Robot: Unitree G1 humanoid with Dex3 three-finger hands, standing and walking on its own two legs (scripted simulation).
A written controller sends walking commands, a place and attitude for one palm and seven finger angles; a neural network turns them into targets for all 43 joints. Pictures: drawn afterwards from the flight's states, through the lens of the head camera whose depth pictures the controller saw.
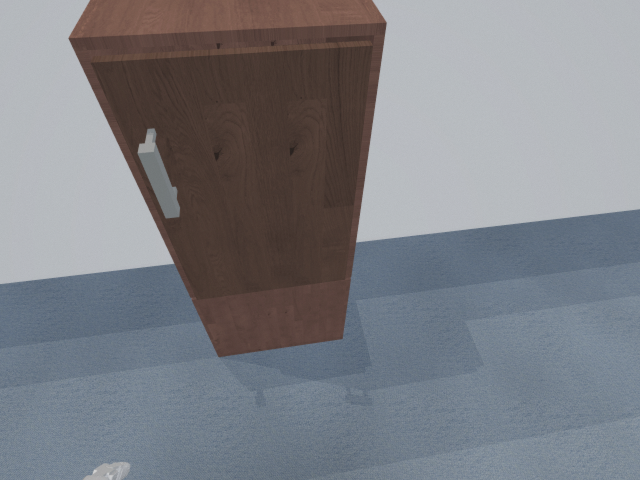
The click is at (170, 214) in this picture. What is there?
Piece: cupboard door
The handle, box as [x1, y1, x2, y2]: [138, 128, 179, 217]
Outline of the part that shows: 147,129 145,142 139,144 138,155 165,217 178,216 179,206 176,200 176,188 172,187 170,184 154,142 154,128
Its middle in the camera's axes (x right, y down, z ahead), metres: -0.25 -0.10 +0.61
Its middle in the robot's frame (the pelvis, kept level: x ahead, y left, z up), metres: +0.53 +0.29 +0.06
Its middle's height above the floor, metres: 0.83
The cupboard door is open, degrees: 1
